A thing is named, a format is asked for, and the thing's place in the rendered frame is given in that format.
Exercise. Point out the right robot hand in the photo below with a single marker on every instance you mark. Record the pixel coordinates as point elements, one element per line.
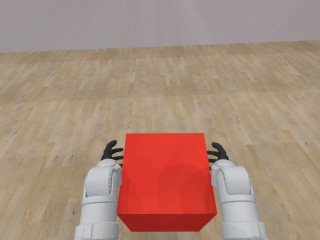
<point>221,153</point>

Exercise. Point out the left robot hand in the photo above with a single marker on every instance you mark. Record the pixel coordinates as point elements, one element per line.
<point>107,153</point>

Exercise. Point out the robot left forearm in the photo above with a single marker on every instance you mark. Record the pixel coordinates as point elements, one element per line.
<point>98,219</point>

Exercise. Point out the carton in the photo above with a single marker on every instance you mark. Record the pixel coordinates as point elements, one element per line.
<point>166,183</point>

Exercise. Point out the robot right forearm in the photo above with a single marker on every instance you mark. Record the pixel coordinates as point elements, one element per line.
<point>241,220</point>

